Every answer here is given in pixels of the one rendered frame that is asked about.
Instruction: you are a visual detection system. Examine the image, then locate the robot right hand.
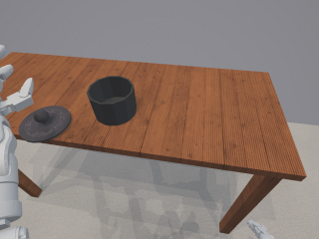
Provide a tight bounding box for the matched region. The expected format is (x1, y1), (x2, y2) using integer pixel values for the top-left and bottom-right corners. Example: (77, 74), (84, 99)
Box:
(247, 220), (275, 239)

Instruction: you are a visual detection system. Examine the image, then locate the lid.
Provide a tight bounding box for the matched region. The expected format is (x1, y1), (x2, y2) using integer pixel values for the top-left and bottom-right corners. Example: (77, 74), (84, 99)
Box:
(18, 106), (72, 143)

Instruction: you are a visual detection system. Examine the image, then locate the table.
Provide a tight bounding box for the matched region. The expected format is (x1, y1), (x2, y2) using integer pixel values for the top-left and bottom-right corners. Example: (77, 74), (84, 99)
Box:
(0, 52), (307, 234)

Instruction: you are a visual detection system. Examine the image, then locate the robot left upper arm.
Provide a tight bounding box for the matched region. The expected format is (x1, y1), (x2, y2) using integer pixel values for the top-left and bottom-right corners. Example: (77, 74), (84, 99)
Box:
(0, 226), (30, 239)

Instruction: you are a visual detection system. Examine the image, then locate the pot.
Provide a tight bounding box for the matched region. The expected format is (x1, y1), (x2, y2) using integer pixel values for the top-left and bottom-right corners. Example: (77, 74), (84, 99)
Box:
(87, 76), (137, 126)

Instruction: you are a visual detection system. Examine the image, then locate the knob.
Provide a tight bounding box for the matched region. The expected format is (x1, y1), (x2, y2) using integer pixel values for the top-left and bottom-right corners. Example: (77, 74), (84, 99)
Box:
(33, 110), (49, 123)

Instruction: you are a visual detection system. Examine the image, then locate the left robot forearm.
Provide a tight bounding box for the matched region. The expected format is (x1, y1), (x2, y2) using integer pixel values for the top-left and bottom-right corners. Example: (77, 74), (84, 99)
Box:
(0, 116), (23, 230)

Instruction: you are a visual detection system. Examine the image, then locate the robot left hand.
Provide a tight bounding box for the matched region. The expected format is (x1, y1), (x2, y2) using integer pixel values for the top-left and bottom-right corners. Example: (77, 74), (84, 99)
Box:
(0, 45), (34, 118)

